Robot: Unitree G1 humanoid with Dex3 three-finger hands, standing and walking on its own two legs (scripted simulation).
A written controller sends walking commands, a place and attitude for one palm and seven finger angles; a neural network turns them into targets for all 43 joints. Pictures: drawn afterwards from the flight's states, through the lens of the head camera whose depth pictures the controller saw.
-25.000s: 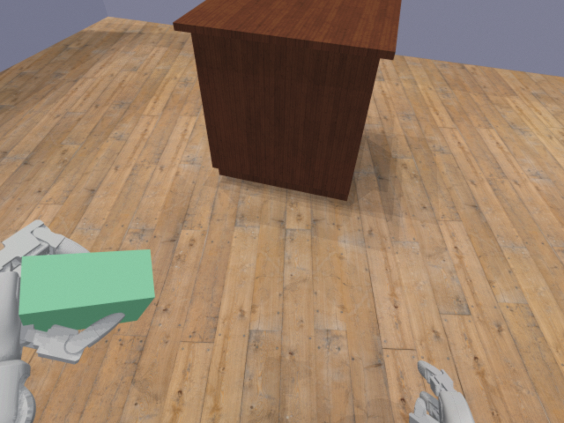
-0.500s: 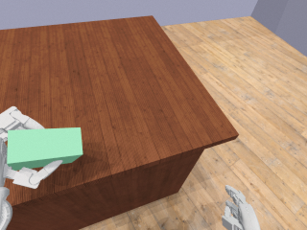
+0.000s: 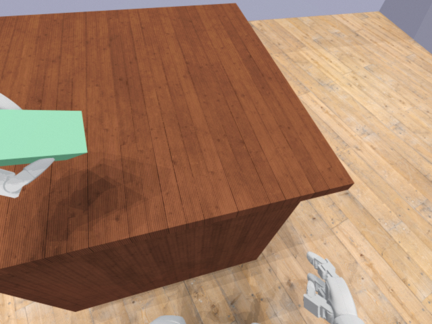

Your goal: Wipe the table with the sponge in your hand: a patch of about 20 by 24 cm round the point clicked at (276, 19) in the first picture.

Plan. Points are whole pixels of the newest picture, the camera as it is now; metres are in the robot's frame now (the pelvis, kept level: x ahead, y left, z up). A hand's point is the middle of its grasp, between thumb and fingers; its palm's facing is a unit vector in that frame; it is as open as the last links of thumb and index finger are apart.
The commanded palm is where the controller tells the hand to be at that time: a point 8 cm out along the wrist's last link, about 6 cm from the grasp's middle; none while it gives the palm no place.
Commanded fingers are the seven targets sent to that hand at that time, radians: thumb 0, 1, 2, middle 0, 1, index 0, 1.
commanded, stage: come to a stop and stand still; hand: left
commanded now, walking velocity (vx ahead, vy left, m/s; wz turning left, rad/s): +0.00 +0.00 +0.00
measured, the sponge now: (41, 139) +0.28 +0.28 +0.19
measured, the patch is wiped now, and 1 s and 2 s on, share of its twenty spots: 0.00 0.00 0.00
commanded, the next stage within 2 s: look again from close up in 1.12 s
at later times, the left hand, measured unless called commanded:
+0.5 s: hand (64, 187) +0.23 +0.23 +0.17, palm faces +0.36 -0.85 -0.38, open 9.4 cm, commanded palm +0.17 +0.27 +0.18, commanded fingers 0.00 0.10 1.30 -1.20 -1.60 -1.20 -1.60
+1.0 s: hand (49, 185) +0.24 +0.27 +0.16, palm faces +0.36 -0.86 -0.37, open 9.4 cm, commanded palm +0.18 +0.29 +0.18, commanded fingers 0.00 0.10 1.30 -1.20 -1.60 -1.20 -1.60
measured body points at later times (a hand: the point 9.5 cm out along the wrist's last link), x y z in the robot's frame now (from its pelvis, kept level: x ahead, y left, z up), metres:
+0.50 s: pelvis +0.01 -0.01 +0.01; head +0.02 +0.00 +0.46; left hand +0.21 +0.28 +0.19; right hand +0.18 -0.25 -0.07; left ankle +0.01 +0.08 -0.73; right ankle +0.04 -0.12 -0.73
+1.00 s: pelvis +0.01 +0.02 +0.01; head +0.04 +0.04 +0.46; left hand +0.21 +0.31 +0.18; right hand +0.20 -0.20 -0.06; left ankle +0.01 +0.08 -0.73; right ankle +0.04 -0.12 -0.73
